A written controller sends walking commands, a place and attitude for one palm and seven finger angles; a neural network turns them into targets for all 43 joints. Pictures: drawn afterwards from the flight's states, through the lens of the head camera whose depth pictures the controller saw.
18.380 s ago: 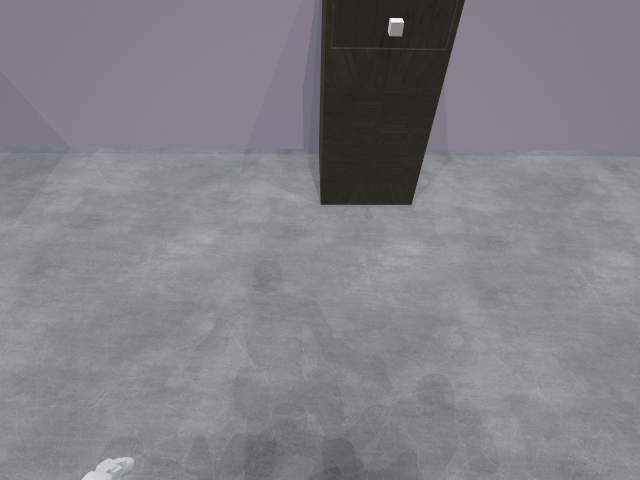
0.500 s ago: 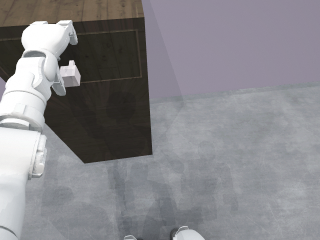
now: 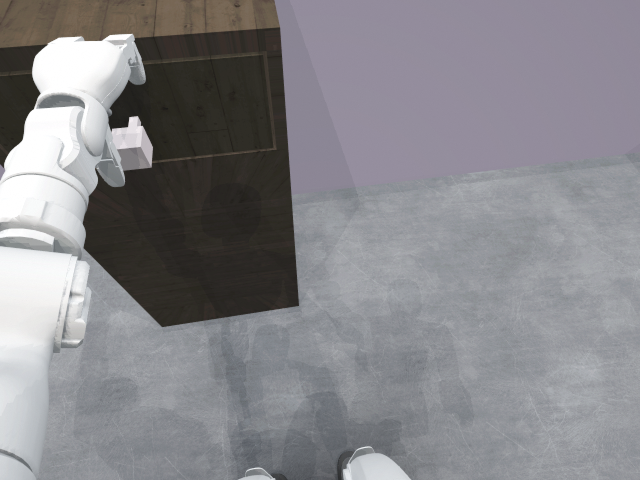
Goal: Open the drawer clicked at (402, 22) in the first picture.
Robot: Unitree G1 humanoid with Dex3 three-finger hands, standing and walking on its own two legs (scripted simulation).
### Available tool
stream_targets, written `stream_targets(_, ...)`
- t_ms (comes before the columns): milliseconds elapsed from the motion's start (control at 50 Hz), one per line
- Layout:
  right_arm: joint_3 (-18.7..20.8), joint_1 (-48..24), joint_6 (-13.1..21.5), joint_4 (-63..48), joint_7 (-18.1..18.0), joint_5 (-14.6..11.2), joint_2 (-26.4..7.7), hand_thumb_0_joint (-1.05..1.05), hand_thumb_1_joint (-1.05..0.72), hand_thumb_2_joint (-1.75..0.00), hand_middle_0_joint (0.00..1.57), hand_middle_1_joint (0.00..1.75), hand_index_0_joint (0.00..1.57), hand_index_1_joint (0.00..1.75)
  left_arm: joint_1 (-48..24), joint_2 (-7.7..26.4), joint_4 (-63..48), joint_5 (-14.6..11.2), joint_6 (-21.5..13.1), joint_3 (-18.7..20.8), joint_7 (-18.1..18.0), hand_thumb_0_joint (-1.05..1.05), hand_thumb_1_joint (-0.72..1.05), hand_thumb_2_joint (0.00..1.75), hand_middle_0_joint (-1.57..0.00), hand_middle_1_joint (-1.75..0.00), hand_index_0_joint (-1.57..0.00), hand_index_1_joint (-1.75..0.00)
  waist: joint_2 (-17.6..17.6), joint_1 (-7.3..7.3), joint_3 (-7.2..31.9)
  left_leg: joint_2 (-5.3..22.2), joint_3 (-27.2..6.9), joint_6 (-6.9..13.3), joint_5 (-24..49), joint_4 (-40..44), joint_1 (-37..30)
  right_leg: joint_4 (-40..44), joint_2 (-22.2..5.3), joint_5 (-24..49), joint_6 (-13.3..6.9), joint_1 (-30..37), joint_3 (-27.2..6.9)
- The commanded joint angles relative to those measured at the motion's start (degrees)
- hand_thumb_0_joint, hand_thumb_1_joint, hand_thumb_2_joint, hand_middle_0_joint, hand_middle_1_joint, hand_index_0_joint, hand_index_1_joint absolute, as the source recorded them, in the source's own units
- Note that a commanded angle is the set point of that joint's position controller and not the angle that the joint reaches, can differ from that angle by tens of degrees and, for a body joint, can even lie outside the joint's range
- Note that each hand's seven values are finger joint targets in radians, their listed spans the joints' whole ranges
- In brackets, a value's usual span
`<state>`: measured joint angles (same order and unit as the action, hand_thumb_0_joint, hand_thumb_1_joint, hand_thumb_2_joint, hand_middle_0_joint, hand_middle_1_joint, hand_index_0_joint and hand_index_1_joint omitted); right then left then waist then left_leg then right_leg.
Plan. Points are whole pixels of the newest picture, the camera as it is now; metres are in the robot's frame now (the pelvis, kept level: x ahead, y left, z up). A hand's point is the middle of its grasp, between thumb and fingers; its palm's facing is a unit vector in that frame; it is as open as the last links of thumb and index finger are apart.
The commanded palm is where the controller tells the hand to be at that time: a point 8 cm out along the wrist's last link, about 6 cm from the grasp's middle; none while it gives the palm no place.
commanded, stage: move the hooked fingers above the handle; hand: left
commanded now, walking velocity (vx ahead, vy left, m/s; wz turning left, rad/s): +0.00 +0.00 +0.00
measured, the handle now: (133, 138) +0.58 +0.20 +0.06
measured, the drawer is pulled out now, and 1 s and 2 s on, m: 0.00 0.00 0.00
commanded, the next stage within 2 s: lower the fingers behind the handle in 0.58 s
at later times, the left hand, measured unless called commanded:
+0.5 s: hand (108, 111) +0.55 +0.20 +0.14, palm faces +0.01 +0.00 -1.00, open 13.5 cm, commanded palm +0.53 +0.24 +0.17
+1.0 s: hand (108, 116) +0.54 +0.20 +0.13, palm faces +0.01 +0.00 -1.00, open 13.6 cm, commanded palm +0.53 +0.23 +0.14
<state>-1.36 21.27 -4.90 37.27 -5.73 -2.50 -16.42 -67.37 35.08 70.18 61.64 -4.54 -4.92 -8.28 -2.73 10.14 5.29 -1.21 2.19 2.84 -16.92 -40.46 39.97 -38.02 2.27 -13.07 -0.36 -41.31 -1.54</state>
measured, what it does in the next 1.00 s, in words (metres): stands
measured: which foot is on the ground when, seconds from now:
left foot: down 0.00-1.00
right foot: down 0.00-1.00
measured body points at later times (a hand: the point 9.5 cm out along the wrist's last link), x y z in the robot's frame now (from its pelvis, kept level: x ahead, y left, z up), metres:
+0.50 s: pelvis +0.00 +0.00 +0.00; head +0.09 -0.01 +0.44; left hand +0.54 +0.20 +0.19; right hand +0.01 -0.28 -0.12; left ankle +0.02 +0.09 -0.71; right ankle +0.05 -0.11 -0.71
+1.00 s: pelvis +0.02 -0.01 +0.00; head +0.10 -0.02 +0.45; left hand +0.54 +0.20 +0.19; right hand +0.04 -0.29 -0.12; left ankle +0.02 +0.09 -0.71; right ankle +0.05 -0.11 -0.71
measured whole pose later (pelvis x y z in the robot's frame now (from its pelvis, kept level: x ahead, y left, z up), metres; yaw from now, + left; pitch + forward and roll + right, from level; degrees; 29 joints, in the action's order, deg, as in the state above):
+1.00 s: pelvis +0.02 -0.01 +0.00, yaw +0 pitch +16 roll +0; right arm 0.0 20.6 -5.6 37.7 -4.2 -2.1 -16.2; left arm -62.0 32.9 66.6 61.4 -2.6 -3.9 -9.5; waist -2.6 8.0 6.9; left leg -0.5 1.8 1.9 -17.7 -38.7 37.3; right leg -36.6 3.1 -14.0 -1.3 -38.9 -1.3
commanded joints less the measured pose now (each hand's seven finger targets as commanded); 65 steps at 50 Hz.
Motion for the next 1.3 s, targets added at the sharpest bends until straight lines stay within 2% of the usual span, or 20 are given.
stream_targets(0, 3.31, 6.46, 1.72, -3.64, -0.84, 0.22, -9.5, 0.0, -0.9, -0.9, 0.2, 0.3, 0.2, 0.3, -22.99, 22.33, -4.47, -0.3, 4.02, 5.95, -0.99, 0.0, -0.5, 0.3, -0.3, -1.2, -0.3, -1.2, 5.27, -0.71, 17.34, 0.09, -1.08, 0.16, -6.14, 6.61, -2.58, 7.19, -1.15, -7.71, 0.15, 13.74, -0.17)
stream_targets(120, 3.37, 7.0, 1.8, -3.21, -0.56, 0.24, -9.43, 0.0, -0.9, -0.9, 0.2, 0.3, 0.2, 0.3, -23.58, 21.51, -3.95, -0.08, 4.68, 5.28, -1.63, 0.0, -0.5, 0.3, -0.3, -1.2, -0.3, -1.2, 4.36, -0.23, 17.6, 0.16, -1.17, 0.08, -5.69, 6.48, -2.75, 6.99, -1.13, -7.18, 0.26, 13.04, 0.0)
stream_targets(240, 3.69, 7.08, 1.68, -3.06, -0.17, 0.53, -9.23, 0.0, -0.9, -0.9, 0.2, 0.3, 0.2, 0.3, -23.13, 21.18, -4.43, 0.2, 5.32, 6.05, -1.89, 0.0, -0.5, 0.3, -0.3, -1.2, -0.3, -1.2, 3.35, -0.85, 19.08, 0.23, -1.38, -0.01, -3.36, 6.22, -4.2, 6.48, -0.97, -5.33, 0.13, 13.24, 0.36)
stream_targets(300, 3.82, 7.09, 1.65, -2.92, -0.09, 0.54, -9.13, 0.0, -0.9, -0.9, 0.2, 0.3, 0.2, 0.3, -23.7, 19.85, -4.71, -0.09, 5.43, 5.5, -1.69, 0.0, -0.5, 0.3, -0.3, -1.2, -0.3, -1.2, 4.64, -0.54, 18.61, 0.26, -1.34, 0.06, -2.74, 6.36, -4.6, 7.07, -0.87, -4.7, 0.11, 13.7, 0.41)
stream_targets(320, 3.68, 6.71, 1.62, -3.05, -0.15, 0.47, -9.31, 0.0, -0.9, -0.9, 0.2, 0.3, 0.2, 0.3, -21.53, 21.76, -3.88, -0.26, 5.65, 6.84, -1.72, 0.0, -0.5, 0.3, -0.3, -1.2, -0.3, -1.2, 5.12, -1.26, 18.31, 0.11, -0.99, 0.15, -3.3, 6.4, -3.55, 7.38, -1.01, -5.11, 0.28, 14.89, -0.09)
stream_targets(420, 3.64, 6.4, 1.69, -3.05, -0.43, 0.31, -9.22, 0.0, -0.9, -0.9, 0.2, 0.3, 0.2, 0.3, -22.28, 20.97, -4.11, 0.0, 5.63, 5.66, -1.27, 0.0, -0.5, 0.3, -0.3, -1.2, -0.3, -1.2, 5.08, -0.64, 17.25, 0.2, -0.84, 0.09, -4.21, 6.8, -3.38, 7.76, -1.22, -5.9, 0.41, 14.64, -0.22)
stream_targets(460, 3.59, 6.34, 1.58, -3.19, -0.41, 0.3, -9.24, 0.0, -0.9, -0.9, 0.2, 0.3, 0.2, 0.3, -20.94, 22.56, -4.95, 0.2, 5.38, 6.92, -1.19, 0.0, -0.5, 0.3, -0.3, -1.2, -0.3, -1.2, 4.65, -1.69, 18.29, 0.05, -0.88, 0.02, -3.28, 6.61, -3.5, 7.34, -1.21, -5.09, 0.22, 15.6, -0.16)
stream_targets(480, 3.65, 6.26, 1.51, -3.3, -0.4, 0.41, -9.02, 0.0, -0.9, -0.9, 0.2, 0.3, 0.2, 0.3, -21.31, 21.95, -5.65, 0.23, 5.32, 6.6, -1.21, 0.0, -0.5, 0.3, -0.3, -1.2, -0.3, -1.2, 3.26, -1.69, 18.93, 0.03, -0.71, 0.01, -2.26, 6.54, -4.14, 7.18, -1.19, -4.09, 0.14, 15.69, -0.25)
stream_targets(500, 3.85, 6.36, 1.42, -3.28, -0.29, 0.38, -8.85, 0.0, -0.9, -0.9, 0.2, 0.3, 0.2, 0.3, -20.76, 21.26, -5.82, -0.12, 5.37, 6.66, -1.14, 0.0, -0.5, 0.3, -0.3, -1.2, -0.3, -1.2, 4.56, -1.74, 19.19, -0.03, -0.7, 0.1, -1.34, 6.39, -4.42, 7.57, -1.06, -3.1, 0.1, 16.61, -0.3)
stream_targets(580, 3.79, 6.06, 1.63, -3.25, -0.2, 0.19, -8.99, 0.0, -0.9, -0.9, 0.2, 0.3, 0.2, 0.3, -20.27, 19.79, -5.45, -0.3, 5.43, 5.52, -1.14, 0.0, -0.5, 0.3, -0.3, -1.2, -0.3, -1.2, 4.74, -1.38, 16.27, 0.25, -0.9, -0.08, -2.49, 7.1, -4.31, 7.81, -1.04, -4.42, 0.2, 14.85, 0.12)
stream_targets(620, 3.9, 6.13, 1.42, -3.14, -0.28, 0.34, -9.04, 0.0, -0.9, -0.9, 0.2, 0.3, 0.2, 0.3, -19.69, 22.04, -6.25, -0.07, 5.2, 7.17, -1.2, 0.0, -0.5, 0.3, -0.3, -1.2, -0.3, -1.2, 4.54, -1.95, 18.76, 0.07, -0.53, 0.03, -1.01, 6.62, -4.73, 7.64, -1.17, -2.75, 0.26, 16.92, -0.43)
stream_targets(760, 4.21, 6.01, 1.19, -3.3, 0.22, 0.29, -8.81, 0.0, -0.9, -0.9, 0.2, 0.3, 0.2, 0.3, -15.05, 17.37, -5.13, -0.19, 5.74, 5.08, -1.19, 0.0, -0.5, 0.3, -0.3, -1.2, -0.3, -1.2, 5.44, -2.31, 16.93, 0.04, -0.36, -0.16, 0.51, 6.82, -5.39, 7.62, -0.76, -1.19, 0.03, 15.84, 0.26)
stream_targets(900, 4.52, 5.82, 0.72, -3.45, 0.52, 0.34, -8.8, 0.0, -0.9, -0.9, 0.2, 0.3, 0.2, 0.3, -12.29, 17.47, -6.26, 0.0, 5.86, 5.72, -1.25, 0.0, -0.5, 0.3, -0.3, -1.2, -0.3, -1.2, 6.09, -3.25, 17.91, -0.22, 0.06, -0.14, 2.67, 6.43, -4.98, 7.42, -0.82, 1.76, -0.21, 18.27, -0.16)
stream_targets(980, 4.47, 5.32, 0.62, -3.61, 0.66, 0.22, -8.89, 0.0, -0.9, -0.9, 0.2, 0.3, 0.2, 0.3, -10.01, 15.54, -4.62, 0.1, 6.55, 4.33, -1.15, 0.0, -0.5, 0.3, -0.3, -1.2, -0.3, -1.2, 6.1, -3.06, 15.28, -0.15, 0.25, -0.23, 1.42, 6.66, -4.75, 7.67, -0.68, 0.22, -0.2, 16.29, 0.2)
stream_targets(1020, 4.58, 5.73, 0.71, -3.53, 0.57, 0.21, -9.04, 0.0, -0.9, -0.9, 0.2, 0.3, 0.2, 0.3, -12.11, 15.32, -5.89, -0.1, 5.87, 3.86, -0.96, 0.0, -0.5, 0.3, -0.3, -1.2, -0.3, -1.2, 6.63, -1.99, 14.91, -0.11, 0.19, 0.02, 1.07, 6.39, -4.46, 7.94, -0.82, 0.43, 0.01, 16.25, -0.16)
stream_targets(1060, 4.67, 6.01, 0.64, -3.26, 0.48, 0.31, -9.03, 0.0, -0.9, -0.9, 0.2, 0.3, 0.2, 0.3, -10.86, 16.92, -5.87, 0.4, 5.35, 4.94, -1.03, 0.0, -0.5, 0.3, -0.3, -1.2, -0.3, -1.2, 5.92, -2.4, 16.28, -0.3, 0.24, 0.08, 1.79, 5.71, -4.44, 7.31, -0.78, 1.05, -0.03, 16.51, -0.38)
stream_targets(1120, 5.16, 6.91, 0.67, -3.22, 0.62, 0.83, -8.56, 0.0, -0.9, -0.9, 0.2, 0.3, 0.2, 0.3, -10.94, 16.69, -9.2, 0.28, 3.08, 5.82, -1.0, 0.0, -0.5, 0.3, -0.3, -1.2, -0.3, -1.2, 2.62, -2.94, 19.51, -0.23, 0.06, 0.12, 4.57, 4.88, -6.45, 6.05, -0.73, 3.63, -0.33, 16.83, -0.2)
stream_targets(1180, 5.33, 7.07, 0.68, -3.33, 1.02, 1.15, -8.42, 0.0, -0.9, -0.9, 0.2, 0.3, 0.2, 0.3, -9.39, 15.32, -10.87, 0.12, 2.36, 5.72, -1.51, 0.0, -0.5, 0.3, -0.3, -1.2, -0.3, -1.2, 2.14, -3.27, 20.73, -0.21, -0.26, 0.05, 6.84, 4.01, -7.3, 5.27, -0.39, 5.67, -0.52, 16.46, 0.04)
stream_targets(1240, 5.96, 7.7, 0.89, -3.1, 0.9, 1.55, -8.31, 0.0, -0.9, -0.9, 0.2, 0.3, 0.2, 0.3, -12.57, 15.82, -17.23, -1.03, -1.71, 6.75, -1.32, 0.0, -0.5, 0.3, -0.3, -1.2, -0.3, -1.2, 1.06, -2.36, 24.19, -0.2, -1.02, 0.46, 9.34, 2.7, -9.49, 4.67, -0.28, 8.32, -0.51, 17.25, -0.49)
stream_targets(1280, 6.87, 8.0, 1.2, -2.84, 0.98, 2.21, -7.7, 0.0, -0.9, -0.9, 0.2, 0.3, 0.2, 0.3, -16.65, 14.69, -24.97, -1.12, -5.59, 6.6, -1.93, 0.0, -0.5, 0.3, -0.3, -1.2, -0.3, -1.2, -3.71, -2.17, 28.38, -0.23, -1.87, 0.42, 13.25, 1.53, -14.58, 3.76, 0.04, 9.6, -0.95, 15.75, -0.42)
